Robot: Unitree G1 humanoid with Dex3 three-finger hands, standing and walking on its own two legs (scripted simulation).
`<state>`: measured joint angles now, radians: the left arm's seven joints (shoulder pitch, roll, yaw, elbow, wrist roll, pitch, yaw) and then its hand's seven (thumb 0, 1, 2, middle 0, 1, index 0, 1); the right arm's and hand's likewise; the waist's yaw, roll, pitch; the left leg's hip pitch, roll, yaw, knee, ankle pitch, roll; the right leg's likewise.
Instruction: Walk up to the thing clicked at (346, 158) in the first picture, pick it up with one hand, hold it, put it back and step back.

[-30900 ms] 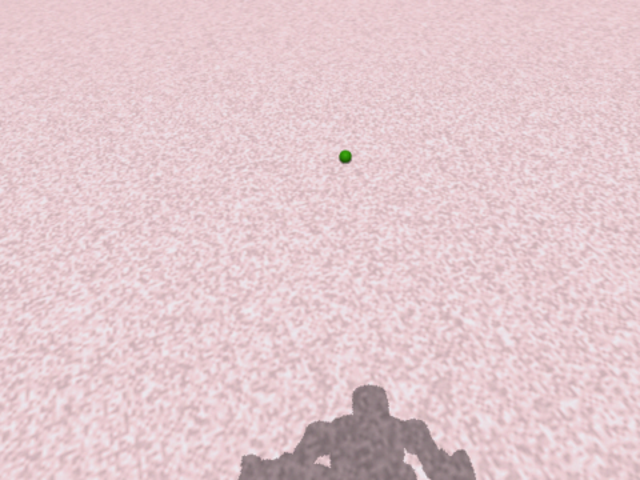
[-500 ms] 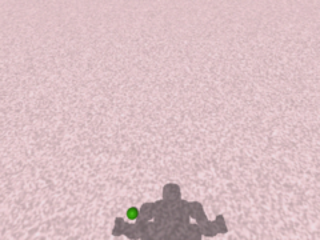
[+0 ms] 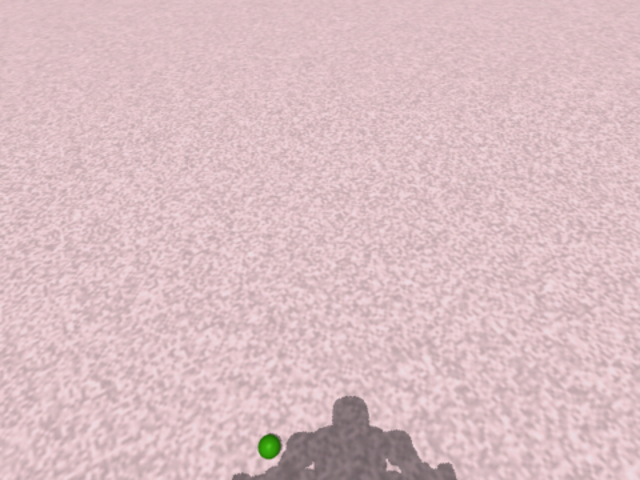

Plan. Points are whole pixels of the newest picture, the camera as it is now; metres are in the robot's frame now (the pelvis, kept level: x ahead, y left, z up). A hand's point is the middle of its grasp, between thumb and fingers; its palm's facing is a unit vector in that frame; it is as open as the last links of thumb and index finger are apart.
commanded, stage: stand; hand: left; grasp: from above
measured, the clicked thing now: (269, 446) +0.39 +0.19 -0.75
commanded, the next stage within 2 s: step back in 1.66 s
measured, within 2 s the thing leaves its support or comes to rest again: neither
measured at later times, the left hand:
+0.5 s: hand out of the picture +0.06 +0.23 -0.16, palm faces +0.02 -0.94 -0.33, open 7.4 cm
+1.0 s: hand out of the picture +0.08 +0.23 -0.15, palm faces +0.03 -0.94 -0.33, open 7.4 cm
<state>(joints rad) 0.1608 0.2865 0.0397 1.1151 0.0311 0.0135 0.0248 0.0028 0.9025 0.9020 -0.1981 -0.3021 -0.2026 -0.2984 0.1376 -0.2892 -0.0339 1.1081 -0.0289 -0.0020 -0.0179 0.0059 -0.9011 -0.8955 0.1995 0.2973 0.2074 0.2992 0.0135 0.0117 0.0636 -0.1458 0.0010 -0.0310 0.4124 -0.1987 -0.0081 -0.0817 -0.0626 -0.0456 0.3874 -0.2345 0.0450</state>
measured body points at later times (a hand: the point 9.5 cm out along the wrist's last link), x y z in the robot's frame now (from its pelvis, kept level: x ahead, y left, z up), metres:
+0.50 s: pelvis +0.00 -0.01 +0.00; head +0.01 -0.02 +0.45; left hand +0.06 +0.28 -0.13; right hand +0.07 -0.30 -0.14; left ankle +0.02 +0.12 -0.74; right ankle -0.01 -0.15 -0.74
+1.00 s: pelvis +0.01 -0.02 +0.00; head +0.02 -0.02 +0.45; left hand +0.08 +0.28 -0.13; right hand +0.09 -0.31 -0.14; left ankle +0.02 +0.12 -0.74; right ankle -0.01 -0.15 -0.74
